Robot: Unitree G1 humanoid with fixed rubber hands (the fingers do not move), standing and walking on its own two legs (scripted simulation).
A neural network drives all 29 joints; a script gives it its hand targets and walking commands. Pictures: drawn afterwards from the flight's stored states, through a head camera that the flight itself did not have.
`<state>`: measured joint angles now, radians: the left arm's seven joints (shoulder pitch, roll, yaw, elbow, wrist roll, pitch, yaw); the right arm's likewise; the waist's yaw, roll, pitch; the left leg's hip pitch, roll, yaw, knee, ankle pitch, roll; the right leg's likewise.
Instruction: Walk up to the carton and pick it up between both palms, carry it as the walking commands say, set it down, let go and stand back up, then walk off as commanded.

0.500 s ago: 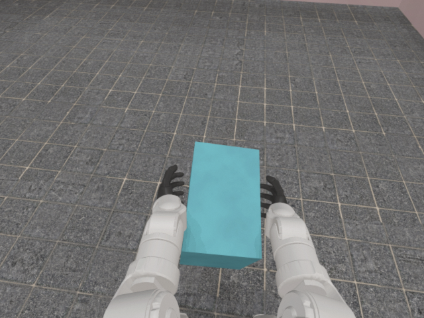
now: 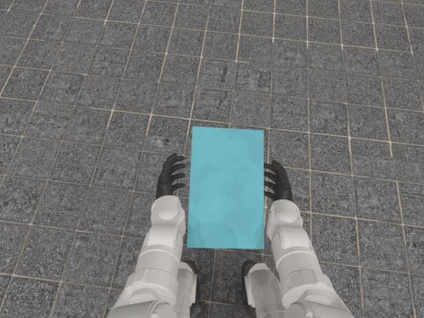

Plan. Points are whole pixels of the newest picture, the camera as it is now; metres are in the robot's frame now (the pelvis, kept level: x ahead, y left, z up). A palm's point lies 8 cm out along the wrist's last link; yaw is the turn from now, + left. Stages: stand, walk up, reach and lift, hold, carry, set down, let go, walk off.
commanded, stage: set down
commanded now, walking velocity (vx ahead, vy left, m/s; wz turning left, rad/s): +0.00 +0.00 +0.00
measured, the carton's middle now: (221, 188) +0.37 -0.01 -0.16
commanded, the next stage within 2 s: none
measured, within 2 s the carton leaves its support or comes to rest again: neither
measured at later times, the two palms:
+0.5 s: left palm (172, 188) +0.38 +0.11 -0.17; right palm (266, 193) +0.36 -0.12 -0.17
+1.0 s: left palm (177, 180) +0.42 +0.10 -0.25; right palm (258, 187) +0.40 -0.12 -0.26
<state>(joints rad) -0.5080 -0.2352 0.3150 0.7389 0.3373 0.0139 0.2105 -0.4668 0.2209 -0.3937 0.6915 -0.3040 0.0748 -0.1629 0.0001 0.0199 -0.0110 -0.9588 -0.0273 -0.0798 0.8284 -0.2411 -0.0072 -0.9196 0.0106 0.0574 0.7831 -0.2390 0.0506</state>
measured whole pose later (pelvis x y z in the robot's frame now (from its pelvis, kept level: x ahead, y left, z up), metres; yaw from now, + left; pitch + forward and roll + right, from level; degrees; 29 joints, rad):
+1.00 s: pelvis -0.03 +0.01 -0.16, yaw -1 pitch +36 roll -4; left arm -0.91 -0.14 0.29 0.71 0.27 0.16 0.32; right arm -0.84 0.14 -0.40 0.69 -0.17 0.13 -0.24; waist 0.00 0.02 0.00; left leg -1.72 -0.07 -0.08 1.53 -0.45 -0.01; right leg -1.67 0.04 0.06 1.50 -0.46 0.08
